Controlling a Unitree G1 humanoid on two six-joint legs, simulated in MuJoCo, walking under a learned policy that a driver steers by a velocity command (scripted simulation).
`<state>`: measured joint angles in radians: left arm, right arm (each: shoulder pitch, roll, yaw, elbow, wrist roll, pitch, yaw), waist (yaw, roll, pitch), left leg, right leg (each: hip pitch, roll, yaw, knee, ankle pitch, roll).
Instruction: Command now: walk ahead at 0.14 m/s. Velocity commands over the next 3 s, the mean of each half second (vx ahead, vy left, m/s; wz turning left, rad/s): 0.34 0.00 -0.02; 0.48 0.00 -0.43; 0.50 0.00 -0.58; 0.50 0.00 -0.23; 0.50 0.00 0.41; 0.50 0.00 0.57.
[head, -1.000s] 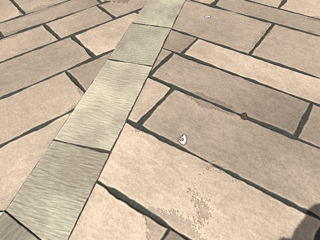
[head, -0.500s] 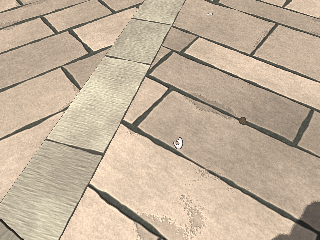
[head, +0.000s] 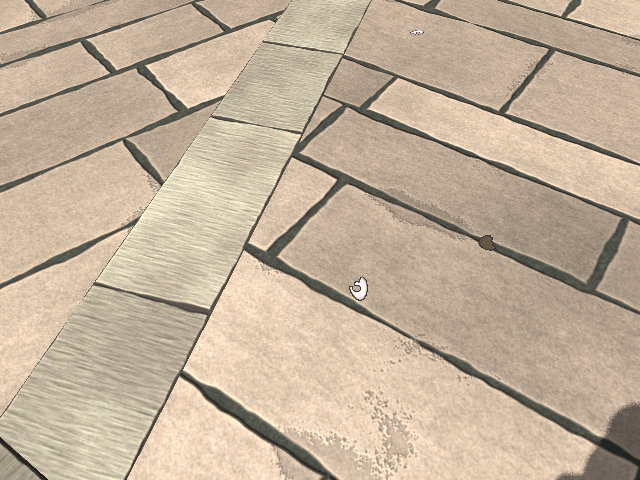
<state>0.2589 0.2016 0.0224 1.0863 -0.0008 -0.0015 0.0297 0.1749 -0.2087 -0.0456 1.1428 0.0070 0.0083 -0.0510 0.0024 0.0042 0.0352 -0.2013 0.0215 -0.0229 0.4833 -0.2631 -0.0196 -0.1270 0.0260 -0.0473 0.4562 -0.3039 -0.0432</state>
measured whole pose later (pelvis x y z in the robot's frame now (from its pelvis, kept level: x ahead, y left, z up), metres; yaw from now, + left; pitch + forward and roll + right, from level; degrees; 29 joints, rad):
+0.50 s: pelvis +0.14 +0.08 +0.01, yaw -1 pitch +0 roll +0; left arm 0.20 0.27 0.07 0.96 -0.04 -0.08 0.00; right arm 0.37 -0.18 -0.03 1.13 -0.01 -0.11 0.01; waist -0.04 -0.04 -0.01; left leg -0.07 -0.03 0.09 0.31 -0.25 0.05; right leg -0.61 -0.10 0.02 1.08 -0.16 -0.06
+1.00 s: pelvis +0.42 +0.02 +0.00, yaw -17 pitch +1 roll -1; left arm 0.24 0.25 0.07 0.86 -0.01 -0.07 -0.03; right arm 0.15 -0.27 -0.05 0.85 0.00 -0.13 -0.01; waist 0.02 0.02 0.05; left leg -0.56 0.11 -0.08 1.17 -0.32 0.00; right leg -0.26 0.14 0.01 0.38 -0.14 -0.11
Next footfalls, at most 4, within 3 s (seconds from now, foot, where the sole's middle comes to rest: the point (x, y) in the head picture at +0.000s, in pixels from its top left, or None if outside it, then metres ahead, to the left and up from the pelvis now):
0.28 left None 0.13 0.17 -0.78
0.80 right None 0.48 -0.06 -0.78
1.28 left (315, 359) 0.80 0.05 -0.78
1.82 right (470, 337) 0.86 -0.33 -0.78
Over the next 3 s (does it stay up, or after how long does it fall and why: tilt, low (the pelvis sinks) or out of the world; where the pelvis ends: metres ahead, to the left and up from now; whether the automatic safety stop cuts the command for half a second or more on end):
stays up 1.37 -0.48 0.00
